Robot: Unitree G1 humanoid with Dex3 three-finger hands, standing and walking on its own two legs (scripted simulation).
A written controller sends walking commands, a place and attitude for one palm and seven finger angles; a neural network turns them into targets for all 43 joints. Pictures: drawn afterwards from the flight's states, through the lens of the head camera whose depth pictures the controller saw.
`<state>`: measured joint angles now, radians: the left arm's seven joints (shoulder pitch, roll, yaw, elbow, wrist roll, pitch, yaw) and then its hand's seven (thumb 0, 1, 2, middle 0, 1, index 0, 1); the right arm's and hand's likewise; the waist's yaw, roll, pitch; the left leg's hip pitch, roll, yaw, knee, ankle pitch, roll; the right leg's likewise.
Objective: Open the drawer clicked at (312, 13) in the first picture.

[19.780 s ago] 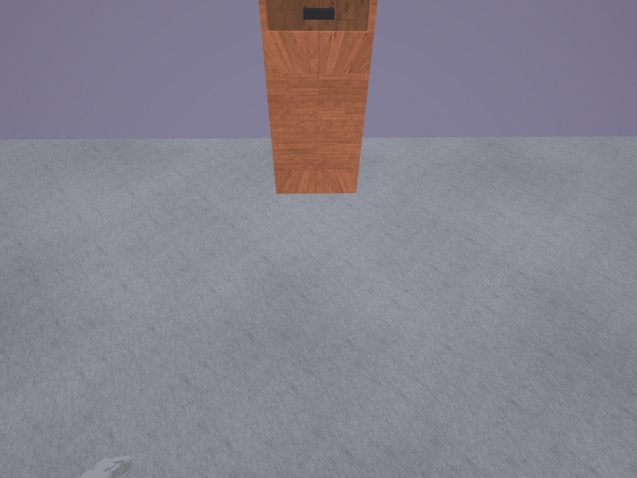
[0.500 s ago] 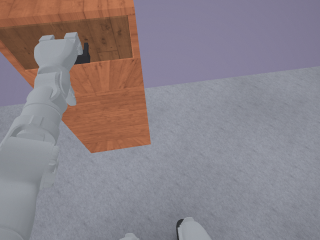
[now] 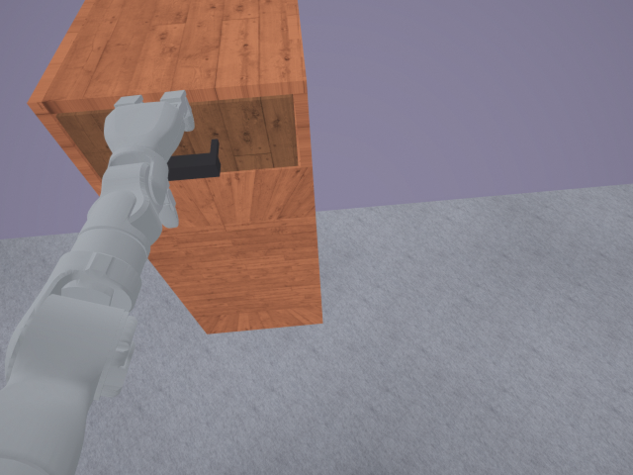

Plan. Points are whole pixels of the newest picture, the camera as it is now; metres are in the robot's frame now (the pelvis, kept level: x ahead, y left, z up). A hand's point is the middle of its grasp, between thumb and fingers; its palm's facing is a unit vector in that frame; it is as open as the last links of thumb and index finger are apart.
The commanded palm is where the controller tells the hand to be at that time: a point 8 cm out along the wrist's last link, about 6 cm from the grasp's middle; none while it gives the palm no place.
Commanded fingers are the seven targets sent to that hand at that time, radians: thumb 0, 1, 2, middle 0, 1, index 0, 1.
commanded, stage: lift the fingers back up to retry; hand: left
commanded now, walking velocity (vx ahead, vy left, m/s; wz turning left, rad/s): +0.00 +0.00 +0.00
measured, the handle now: (186, 157) +0.57 +0.19 +0.05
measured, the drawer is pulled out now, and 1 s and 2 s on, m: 0.00 0.00 0.00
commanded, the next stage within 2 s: re-aim the fingers above the handle in 0.06 s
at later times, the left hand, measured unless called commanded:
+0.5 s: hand (147, 183) +0.47 +0.21 +0.10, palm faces -0.07 +0.02 -1.00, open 13.8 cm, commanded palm +0.46 +0.20 +0.16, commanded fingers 0.00 -0.50 0.30 -0.30 -1.20 -0.30 -1.20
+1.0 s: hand (159, 199) +0.45 +0.20 +0.09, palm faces -0.17 +0.02 -0.99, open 13.8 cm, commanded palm +0.46 +0.19 +0.16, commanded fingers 0.00 -0.50 0.30 -0.30 -1.20 -0.30 -1.20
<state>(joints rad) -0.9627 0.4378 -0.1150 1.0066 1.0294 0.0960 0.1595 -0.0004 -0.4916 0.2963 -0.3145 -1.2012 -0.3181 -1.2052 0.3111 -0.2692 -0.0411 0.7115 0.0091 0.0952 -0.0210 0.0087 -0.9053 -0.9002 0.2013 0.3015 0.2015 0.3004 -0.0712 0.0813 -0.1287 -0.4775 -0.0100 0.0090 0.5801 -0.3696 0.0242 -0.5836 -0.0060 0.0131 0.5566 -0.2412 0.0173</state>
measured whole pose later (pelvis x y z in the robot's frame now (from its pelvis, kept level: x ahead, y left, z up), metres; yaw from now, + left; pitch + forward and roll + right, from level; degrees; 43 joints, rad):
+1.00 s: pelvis -0.02 -0.01 +0.00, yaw +1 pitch +12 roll +0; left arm -0.92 0.47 -0.19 0.97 0.99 0.02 0.02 0.00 -0.49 0.30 -0.31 -1.20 -0.32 -1.20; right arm 0.33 -0.26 -0.05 0.74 0.01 0.09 -0.07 0.01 -0.90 -0.90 0.20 0.30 0.20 0.30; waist -0.07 0.06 -0.07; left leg -0.44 -0.02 -0.01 0.56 -0.33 0.02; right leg -0.54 -0.02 0.00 0.53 -0.20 0.01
